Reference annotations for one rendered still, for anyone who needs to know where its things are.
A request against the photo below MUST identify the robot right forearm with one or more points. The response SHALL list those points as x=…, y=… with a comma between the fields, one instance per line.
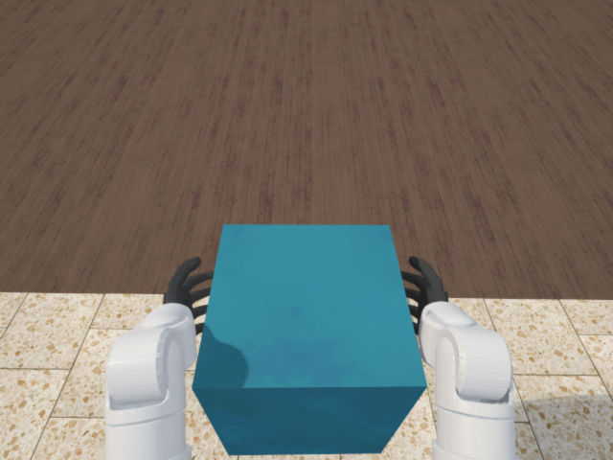
x=473, y=386

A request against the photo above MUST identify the robot left forearm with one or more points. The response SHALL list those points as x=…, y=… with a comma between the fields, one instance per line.
x=145, y=389

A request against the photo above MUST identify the right robot hand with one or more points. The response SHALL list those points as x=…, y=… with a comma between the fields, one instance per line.
x=431, y=288

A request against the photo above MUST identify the left robot hand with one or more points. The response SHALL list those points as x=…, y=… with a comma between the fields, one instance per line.
x=180, y=286

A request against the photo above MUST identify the carton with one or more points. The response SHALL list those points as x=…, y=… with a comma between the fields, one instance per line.
x=308, y=345

